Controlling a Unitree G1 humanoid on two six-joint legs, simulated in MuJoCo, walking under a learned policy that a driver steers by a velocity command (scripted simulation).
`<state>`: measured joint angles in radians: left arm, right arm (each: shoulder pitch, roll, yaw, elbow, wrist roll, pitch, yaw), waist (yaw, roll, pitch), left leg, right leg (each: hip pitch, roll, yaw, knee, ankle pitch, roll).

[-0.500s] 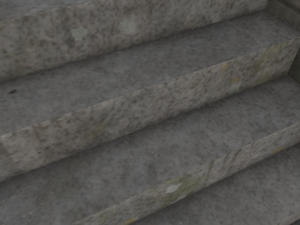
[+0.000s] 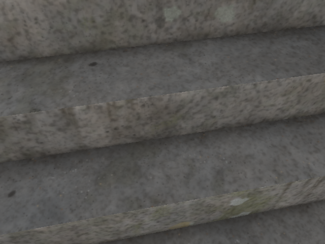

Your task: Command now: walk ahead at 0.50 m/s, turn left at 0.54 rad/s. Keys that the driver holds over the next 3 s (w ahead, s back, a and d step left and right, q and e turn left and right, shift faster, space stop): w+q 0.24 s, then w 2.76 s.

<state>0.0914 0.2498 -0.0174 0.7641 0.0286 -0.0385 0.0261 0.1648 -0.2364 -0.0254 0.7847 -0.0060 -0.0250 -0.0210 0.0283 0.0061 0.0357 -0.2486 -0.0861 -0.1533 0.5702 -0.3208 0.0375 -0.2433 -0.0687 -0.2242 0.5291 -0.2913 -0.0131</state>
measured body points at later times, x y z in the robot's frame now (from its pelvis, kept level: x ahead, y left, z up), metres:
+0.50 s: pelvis +0.04 +0.03 +0.01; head +0.07 +0.05 +0.46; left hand +0.22 +0.27 -0.06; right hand +0.13 -0.24 -0.10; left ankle -0.02 +0.09 -0.73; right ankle +0.06 -0.08 -0.42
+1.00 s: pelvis +0.22 +0.00 +0.17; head +0.23 +0.01 +0.62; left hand +0.16 +0.24 +0.02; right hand +0.50 -0.12 +0.11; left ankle +0.23 +0.14 -0.31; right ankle +0.25 -0.10 -0.53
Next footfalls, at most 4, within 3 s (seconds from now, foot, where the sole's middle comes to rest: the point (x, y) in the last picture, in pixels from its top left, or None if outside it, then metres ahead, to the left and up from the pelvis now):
0.74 right None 0.29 -0.10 -0.56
1.30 left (86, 182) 0.52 0.27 -0.36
1.80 right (111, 73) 0.78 0.21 -0.15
2.34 left None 0.91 0.50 0.05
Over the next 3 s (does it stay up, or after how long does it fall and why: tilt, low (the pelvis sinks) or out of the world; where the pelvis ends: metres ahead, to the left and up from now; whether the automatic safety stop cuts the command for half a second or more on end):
stays up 1.01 0.33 0.84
